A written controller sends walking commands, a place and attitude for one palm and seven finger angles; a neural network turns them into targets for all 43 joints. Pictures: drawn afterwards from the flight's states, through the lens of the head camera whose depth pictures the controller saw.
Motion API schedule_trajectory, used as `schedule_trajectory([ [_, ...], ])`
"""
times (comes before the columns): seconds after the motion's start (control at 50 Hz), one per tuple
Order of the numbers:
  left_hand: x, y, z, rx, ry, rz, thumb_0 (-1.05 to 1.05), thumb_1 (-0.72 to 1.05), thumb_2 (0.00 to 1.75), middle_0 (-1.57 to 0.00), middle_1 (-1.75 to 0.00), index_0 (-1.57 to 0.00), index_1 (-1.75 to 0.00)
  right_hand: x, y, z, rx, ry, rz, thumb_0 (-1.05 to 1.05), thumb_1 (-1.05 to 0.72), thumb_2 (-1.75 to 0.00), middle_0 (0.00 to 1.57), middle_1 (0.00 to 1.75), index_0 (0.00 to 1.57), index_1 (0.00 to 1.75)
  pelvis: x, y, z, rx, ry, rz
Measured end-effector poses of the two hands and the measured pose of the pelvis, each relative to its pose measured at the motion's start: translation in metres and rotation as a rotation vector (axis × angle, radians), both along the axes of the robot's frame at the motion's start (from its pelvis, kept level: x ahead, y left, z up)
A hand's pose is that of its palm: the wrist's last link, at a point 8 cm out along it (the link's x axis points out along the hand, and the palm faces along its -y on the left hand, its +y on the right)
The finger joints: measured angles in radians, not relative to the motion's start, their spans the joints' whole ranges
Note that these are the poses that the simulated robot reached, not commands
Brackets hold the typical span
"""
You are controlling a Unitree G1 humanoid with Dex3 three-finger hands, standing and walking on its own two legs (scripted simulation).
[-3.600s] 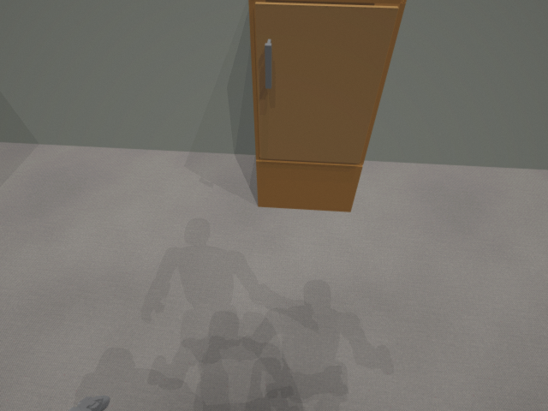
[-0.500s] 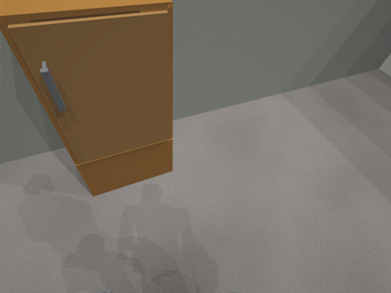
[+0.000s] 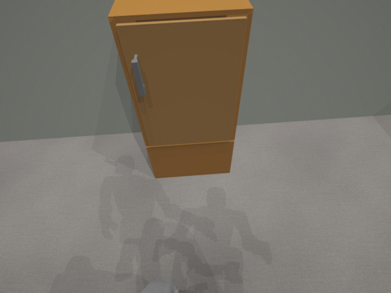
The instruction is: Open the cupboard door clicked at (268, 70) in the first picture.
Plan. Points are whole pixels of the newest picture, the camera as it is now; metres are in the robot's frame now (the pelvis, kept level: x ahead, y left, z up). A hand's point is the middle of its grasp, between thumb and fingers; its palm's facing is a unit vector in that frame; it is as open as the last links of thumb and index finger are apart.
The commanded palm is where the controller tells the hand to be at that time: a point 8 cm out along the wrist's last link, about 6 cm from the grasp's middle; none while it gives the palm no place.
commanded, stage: turn to face it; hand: left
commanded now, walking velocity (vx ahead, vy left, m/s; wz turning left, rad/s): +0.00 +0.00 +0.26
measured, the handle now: (139, 76) +0.81 +0.26 -0.01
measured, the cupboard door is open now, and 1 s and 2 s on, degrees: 0 0 0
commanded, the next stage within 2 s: take the last steps up to it in 0.02 s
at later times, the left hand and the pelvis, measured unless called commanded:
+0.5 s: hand out of the picture -0.02 +0.26 -0.17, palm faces +0.12 -0.98 -0.15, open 7.4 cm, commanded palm none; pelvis +0.00 +0.07 +0.01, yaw +5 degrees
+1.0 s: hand (138, 254) +0.24 +0.17 -0.16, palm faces +0.12 -0.98 -0.16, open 7.3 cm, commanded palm none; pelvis +0.15 +0.00 +0.00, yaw +6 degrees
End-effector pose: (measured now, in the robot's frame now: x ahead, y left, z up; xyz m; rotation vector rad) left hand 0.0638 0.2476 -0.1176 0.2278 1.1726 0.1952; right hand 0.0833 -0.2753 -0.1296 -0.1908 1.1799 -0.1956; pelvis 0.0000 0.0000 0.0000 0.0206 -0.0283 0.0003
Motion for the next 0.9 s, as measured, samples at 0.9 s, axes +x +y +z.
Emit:
schedule_trajectory([
  [0.9, 0.174, -0.021, -0.019, -0.118, -0.127, -0.039, 0.0, 0.91, 0.89, -0.2, -0.3, -0.19, -0.3, -0.106, 0.086, -0.012, 0.133, 0.527, -0.139, 0.01, -0.9, -0.9, 0.2, 0.3, 0.2, 0.3, 0.116, 0.006, -0.013, -0.036, 0.011, 0.075],
])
